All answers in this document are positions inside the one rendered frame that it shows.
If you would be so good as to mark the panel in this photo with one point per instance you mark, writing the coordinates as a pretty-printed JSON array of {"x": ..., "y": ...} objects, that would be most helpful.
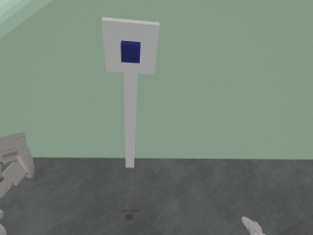
[{"x": 117, "y": 30}]

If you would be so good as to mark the right robot hand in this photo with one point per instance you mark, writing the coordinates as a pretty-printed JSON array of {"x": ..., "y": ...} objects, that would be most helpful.
[{"x": 252, "y": 226}]

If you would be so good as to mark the button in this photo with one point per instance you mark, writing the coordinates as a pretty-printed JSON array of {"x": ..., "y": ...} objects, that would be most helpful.
[{"x": 130, "y": 51}]

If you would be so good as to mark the left robot hand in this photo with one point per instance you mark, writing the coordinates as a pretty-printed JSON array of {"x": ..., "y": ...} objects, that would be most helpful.
[{"x": 15, "y": 153}]

